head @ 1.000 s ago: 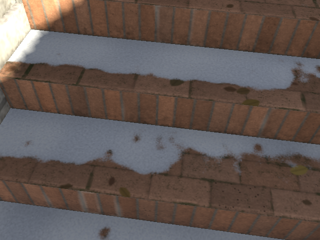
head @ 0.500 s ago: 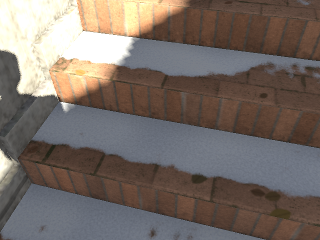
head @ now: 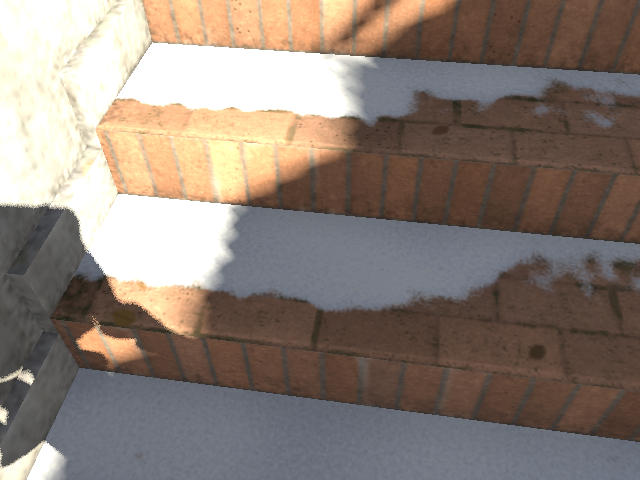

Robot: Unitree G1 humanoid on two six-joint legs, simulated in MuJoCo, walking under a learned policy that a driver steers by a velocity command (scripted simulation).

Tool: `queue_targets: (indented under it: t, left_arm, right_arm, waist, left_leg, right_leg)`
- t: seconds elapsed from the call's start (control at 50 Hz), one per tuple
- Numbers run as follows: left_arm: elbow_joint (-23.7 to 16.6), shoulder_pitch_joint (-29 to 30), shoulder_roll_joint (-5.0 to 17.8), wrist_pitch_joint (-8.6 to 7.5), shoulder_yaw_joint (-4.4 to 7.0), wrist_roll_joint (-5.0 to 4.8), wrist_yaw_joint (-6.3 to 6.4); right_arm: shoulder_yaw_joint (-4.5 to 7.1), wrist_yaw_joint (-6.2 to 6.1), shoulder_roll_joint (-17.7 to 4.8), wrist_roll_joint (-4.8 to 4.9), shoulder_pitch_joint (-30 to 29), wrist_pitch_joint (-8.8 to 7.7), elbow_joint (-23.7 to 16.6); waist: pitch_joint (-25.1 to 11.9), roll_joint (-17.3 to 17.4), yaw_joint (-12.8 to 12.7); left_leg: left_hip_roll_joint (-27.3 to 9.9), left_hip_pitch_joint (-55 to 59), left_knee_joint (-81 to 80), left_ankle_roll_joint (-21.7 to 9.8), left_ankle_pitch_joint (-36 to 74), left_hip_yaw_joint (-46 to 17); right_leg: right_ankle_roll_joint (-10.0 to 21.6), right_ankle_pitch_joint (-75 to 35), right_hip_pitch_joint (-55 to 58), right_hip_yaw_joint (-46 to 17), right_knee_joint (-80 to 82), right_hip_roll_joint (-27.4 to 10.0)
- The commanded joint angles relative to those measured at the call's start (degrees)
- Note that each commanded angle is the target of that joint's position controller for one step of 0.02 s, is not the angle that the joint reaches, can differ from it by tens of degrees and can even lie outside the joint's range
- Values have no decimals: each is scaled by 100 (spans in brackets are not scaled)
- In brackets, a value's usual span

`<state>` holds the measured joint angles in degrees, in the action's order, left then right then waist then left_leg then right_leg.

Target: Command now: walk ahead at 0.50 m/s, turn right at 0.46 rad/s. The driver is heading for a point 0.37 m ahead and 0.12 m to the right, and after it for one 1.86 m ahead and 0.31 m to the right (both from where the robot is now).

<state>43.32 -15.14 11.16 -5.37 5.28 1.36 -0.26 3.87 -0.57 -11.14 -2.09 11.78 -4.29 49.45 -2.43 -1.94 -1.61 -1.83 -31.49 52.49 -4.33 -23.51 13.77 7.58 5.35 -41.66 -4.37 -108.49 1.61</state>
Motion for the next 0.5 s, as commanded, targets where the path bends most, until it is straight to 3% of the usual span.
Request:
queue_targets:
  t: [0.02, 0.06, 0.08, 0.1, 0.12, 0.14, 0.18, 0.2, 0.24, 0.26, 0.28, 0.3, 0.32, 0.34, 0.36, 0.38, 0.4, 0.42, 0.44, 0.46, 0.48, 0.5]
  left_arm:
    - [-594, -70, -1065, 174, -446, -40, 14]
    - [-725, 243, -809, 274, -408, -76, 49]
    - [-744, 419, -616, 335, -353, -18, 82]
    - [-748, 686, -712, 403, -359, 9, 122]
    - [-864, 968, -831, 412, -409, -35, 162]
    - [-1042, 1340, -842, 403, -419, 0, 202]
    - [-1357, 2038, -715, 409, -413, 30, 269]
    - [-1617, 2458, -808, 433, -510, 64, 229]
    - [-1762, 2852, -607, 506, -481, 111, 151]
    - [-1790, 2725, -507, 580, -521, 39, 35]
    - [-1888, 2836, -598, 621, -551, 62, -19]
    - [-1682, 2572, -616, 618, -557, -36, -54]
    - [-1444, 2021, -752, 690, -595, -114, -7]
    - [-1195, 1187, -481, 714, -464, -175, 60]
    - [-885, 237, -161, 649, -331, -135, 96]
    - [-803, -126, 234, 570, -159, -146, 52]
    - [-746, -22, 928, 560, 60, -114, 87]
    - [-841, 365, 1386, 689, 298, -83, 84]
    - [-868, 828, 1329, 625, 277, 4, 72]
    - [-484, 681, 971, 513, 174, -44, 85]
    - [-187, 485, 580, 378, 70, 7, 113]
    - [138, 364, 414, 286, 35, 39, 105]
  right_arm:
    - [-179, 47, 555, -12, 784, -275, 600]
    - [-224, 74, 444, -12, 585, -380, 574]
    - [-227, 93, 310, 19, 504, -459, 565]
    - [-204, 104, 125, -33, 872, -555, 698]
    - [-177, 120, -56, -33, 1149, -573, 804]
    - [-121, 143, -236, -53, 1343, -594, 862]
    - [-107, 137, -298, -72, 1612, -590, 897]
    - [-128, 112, -150, -57, 1871, -505, 978]
    - [-140, -58, -94, -63, 2127, -452, 1023]
    - [-90, -133, -386, 23, 2106, -431, 914]
    - [-67, -219, -440, 99, 2075, -372, 923]
    - [-151, -238, -359, 245, 1613, -333, 717]
    - [-106, -297, -687, 345, 1705, -330, 633]
    - [22, -318, -1200, 387, 1811, -303, 501]
    - [98, -214, -1445, 507, 1657, -284, 335]
    - [171, -78, -1587, 480, 1562, -290, 61]
    - [77, 134, -1018, 313, 1096, -376, -598]
    - [169, 335, -875, 128, 641, -468, -983]
    - [86, 352, -347, 6, 742, -484, -1228]
    - [3, 273, -199, -8, 679, -463, -1338]
    - [-83, 170, 76, -22, 476, -455, -1552]
    - [-198, 103, 279, -76, 190, -399, -1716]
  waist:
    - [559, 193, -215]
    - [693, 59, -379]
    - [666, 21, -354]
    - [489, 481, -154]
    - [479, 615, -79]
    - [577, 599, 8]
    - [831, 371, 143]
    - [927, 157, 101]
    - [814, 270, 262]
    - [596, 589, 193]
    - [524, 651, 247]
    - [453, 493, 137]
    - [-87, 1027, -102]
    - [-692, 1376, -411]
    - [-1312, 1675, -689]
    - [-1707, 1764, -845]
    - [-1671, 315, -647]
    - [-2021, -294, -440]
    - [-1915, -116, 4]
    - [-1256, 305, 157]
    - [-457, 435, 229]
    - [28, 427, 303]
  left_leg:
    - [-1479, 1006, -3188, -397, 500, -2227]
    - [-1474, 643, -3545, -216, 900, -1480]
    - [-1376, 481, -3621, -141, 1439, -1056]
    - [-1470, 959, -3698, -353, 1793, -1041]
    - [-1579, 1501, -3856, -439, 1654, -1094]
    - [-1642, 2003, -4012, -436, 1336, -1135]
    - [-1663, 2755, -4198, -324, 1267, -965]
    - [-1394, 2749, -4387, -97, 830, -656]
    - [-1257, 2932, -4688, -121, 1169, -372]
    - [-1329, 2855, -5234, -335, 1887, -113]
    - [-1221, 2836, -5456, -395, 2239, -26]
    - [-1081, 2458, -5260, -442, 4805, 414]
    - [-1339, 2539, -4462, -625, 8920, 465]
    - [-1551, 3168, -3360, -543, 10939, 353]
    - [-1671, 3654, -1992, -446, 11385, 235]
    - [-1497, 3191, -440, -287, 9790, 97]
    - [-555, 575, 1971, 159, 5314, -155]
    - [396, -549, 4240, 409, 1469, -1400]
    - [133, -979, 5329, 321, 1836, -2179]
    - [76, -1282, 5618, 303, 2021, -2018]
    - [34, -1808, 6155, 244, 1813, -1912]
    - [-64, -2338, 6406, 153, 1688, -1887]
  right_leg:
    - [211, 353, -2260, -615, -1107, -141]
    - [98, 96, -2173, -575, -376, -136]
    - [3, -166, -1991, -269, -69, -8]
    - [27, -57, -2433, 129, -1101, 227]
    - [98, 439, -3147, 91, -1778, 169]
    - [183, 944, -3748, -57, -2080, 107]
    - [224, 1580, -4489, -125, -1864, 26]
    - [216, 1554, -4380, 96, -877, -200]
    - [93, 1420, -3971, 549, 34, -311]
    - [144, 1520, -3199, 1126, 939, -586]
    - [113, 1781, -2522, 1335, 1714, -598]
    - [268, 1979, -1138, 1876, 2839, -399]
    - [317, 2039, 211, 2278, 3008, 103]
    - [398, 2147, 839, 2307, 3464, 435]
    - [561, 2169, 1603, 2002, 4227, 679]
    - [617, 2344, 2552, 942, 5285, 742]
    - [1154, 3435, 3609, -2200, 6748, -345]
    - [1284, 3980, 3696, -5179, 8854, -1107]
    - [1003, 4004, 3426, -5003, 9292, -1219]
    - [876, 3726, 2831, -4372, 9071, -1146]
    - [869, 3210, 2142, -3848, 8814, -982]
    - [883, 2207, 1904, -3058, 8591, -721]
